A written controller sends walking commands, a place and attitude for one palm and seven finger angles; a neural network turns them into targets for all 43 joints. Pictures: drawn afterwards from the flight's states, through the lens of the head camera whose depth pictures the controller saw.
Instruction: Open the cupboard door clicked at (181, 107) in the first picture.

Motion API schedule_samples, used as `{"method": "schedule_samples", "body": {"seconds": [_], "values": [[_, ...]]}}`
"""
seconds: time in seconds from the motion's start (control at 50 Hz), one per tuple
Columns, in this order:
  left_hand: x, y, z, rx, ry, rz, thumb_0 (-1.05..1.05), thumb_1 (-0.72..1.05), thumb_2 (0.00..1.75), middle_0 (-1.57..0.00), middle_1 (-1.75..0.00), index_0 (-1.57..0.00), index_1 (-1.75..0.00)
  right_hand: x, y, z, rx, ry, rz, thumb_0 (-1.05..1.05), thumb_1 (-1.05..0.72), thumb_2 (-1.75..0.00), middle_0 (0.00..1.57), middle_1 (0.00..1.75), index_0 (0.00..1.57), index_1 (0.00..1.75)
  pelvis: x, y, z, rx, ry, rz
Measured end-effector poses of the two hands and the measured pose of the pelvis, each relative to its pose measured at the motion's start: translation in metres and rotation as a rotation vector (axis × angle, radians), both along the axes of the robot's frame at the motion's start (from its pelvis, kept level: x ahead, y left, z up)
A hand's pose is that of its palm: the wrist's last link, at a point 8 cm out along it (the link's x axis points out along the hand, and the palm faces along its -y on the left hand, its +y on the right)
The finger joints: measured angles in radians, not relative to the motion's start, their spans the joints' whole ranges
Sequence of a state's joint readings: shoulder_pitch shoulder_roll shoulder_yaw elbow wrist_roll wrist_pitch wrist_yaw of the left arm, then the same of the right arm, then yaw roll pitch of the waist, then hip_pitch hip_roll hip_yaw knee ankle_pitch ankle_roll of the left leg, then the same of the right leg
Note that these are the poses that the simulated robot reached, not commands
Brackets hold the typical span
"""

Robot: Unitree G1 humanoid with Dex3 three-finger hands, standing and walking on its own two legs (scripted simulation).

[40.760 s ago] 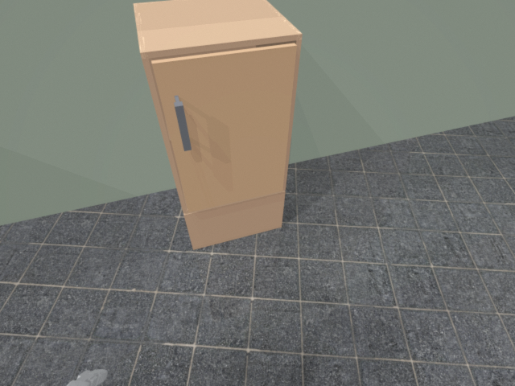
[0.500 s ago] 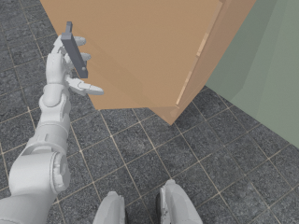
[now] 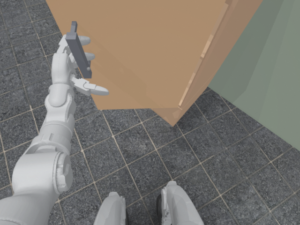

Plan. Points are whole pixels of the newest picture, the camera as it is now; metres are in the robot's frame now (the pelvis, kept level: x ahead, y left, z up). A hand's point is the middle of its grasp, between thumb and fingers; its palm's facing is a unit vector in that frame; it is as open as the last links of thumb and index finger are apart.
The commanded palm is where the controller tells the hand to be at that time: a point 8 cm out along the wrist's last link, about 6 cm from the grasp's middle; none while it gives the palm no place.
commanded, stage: close the thumb around the handle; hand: left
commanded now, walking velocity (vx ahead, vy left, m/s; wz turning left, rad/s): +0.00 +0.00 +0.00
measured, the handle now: (81, 52) +0.56 +0.15 +0.05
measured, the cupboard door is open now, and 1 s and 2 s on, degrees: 44 46 87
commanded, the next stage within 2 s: pull the door open along its arc in 0.78 s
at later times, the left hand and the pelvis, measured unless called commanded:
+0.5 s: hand (87, 70) +0.50 +0.13 +0.05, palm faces -0.04 -1.00 -0.03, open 9.3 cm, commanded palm +0.47 +0.18 +0.05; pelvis +0.00 +0.00 +0.00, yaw -1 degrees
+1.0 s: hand (88, 71) +0.50 +0.13 +0.05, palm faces -0.03 -1.00 -0.02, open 5.9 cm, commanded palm +0.46 +0.17 +0.05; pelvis +0.00 +0.00 +0.00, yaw -1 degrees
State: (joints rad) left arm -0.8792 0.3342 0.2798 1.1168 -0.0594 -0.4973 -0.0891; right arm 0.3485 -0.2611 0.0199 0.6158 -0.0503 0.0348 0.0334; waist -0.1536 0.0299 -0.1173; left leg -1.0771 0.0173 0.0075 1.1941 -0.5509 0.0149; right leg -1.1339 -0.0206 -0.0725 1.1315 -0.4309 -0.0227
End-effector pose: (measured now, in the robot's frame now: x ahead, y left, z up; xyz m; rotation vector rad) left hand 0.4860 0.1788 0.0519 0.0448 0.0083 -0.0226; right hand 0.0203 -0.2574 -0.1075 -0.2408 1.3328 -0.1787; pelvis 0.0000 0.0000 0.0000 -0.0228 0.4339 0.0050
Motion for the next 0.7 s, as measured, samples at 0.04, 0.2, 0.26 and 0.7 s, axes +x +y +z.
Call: {"method": "schedule_samples", "body": {"seconds": [0.04, 0.2, 0.26, 0.7], "values": [[0.0007, 0.0, -0.0003, 0.0, 0.0, -0.001, -0.01, -0.5, 0.3, -0.3, -1.2, -0.27, -1.2, 0.0007, 0.0001, -0.0006, 0.0, 0.001, 0.001, 0.0, -0.91, -0.89, 0.2, 0.3, 0.2, 0.3, 0.0001, 0.0002, -0.0003, 0.0, 0.001, 0.0], [-0.0024, -0.0008, -0.0001, -0.008, 0.006, 0.0, -0.01, -0.45, 0.33, -0.31, -1.2, -0.26, -1.21, 0.0037, 0.0026, 0.0001, 0.01, -0.007, -0.008, 0.0, -0.91, -0.89, 0.2, 0.3, 0.2, 0.3, 0.0027, 0.001, 0.0018, 0.0, -0.002, -0.005], [-0.0043, -0.0009, 0.0001, -0.009, 0.008, 0.001, -0.01, -0.36, 0.36, -0.31, -1.21, -0.27, -1.22, 0.005, 0.0038, 0.0011, 0.014, -0.009, -0.008, 0.0, -0.91, -0.89, 0.2, 0.3, 0.2, 0.3, 0.0033, 0.0009, 0.0032, 0.001, -0.008, -0.006], [-0.0063, 0.0034, -0.0014, -0.018, 0.001, -0.016, 0.01, 0.69, 0.82, -0.37, -1.31, -0.37, -1.33, 0.0053, 0.0035, 0.0017, -0.003, -0.03, -0.012, 0.0, -0.91, -0.89, 0.2, 0.3, 0.2, 0.3, 0.0005, 0.0038, 0.0016, -0.001, -0.009, -0.01]]}}
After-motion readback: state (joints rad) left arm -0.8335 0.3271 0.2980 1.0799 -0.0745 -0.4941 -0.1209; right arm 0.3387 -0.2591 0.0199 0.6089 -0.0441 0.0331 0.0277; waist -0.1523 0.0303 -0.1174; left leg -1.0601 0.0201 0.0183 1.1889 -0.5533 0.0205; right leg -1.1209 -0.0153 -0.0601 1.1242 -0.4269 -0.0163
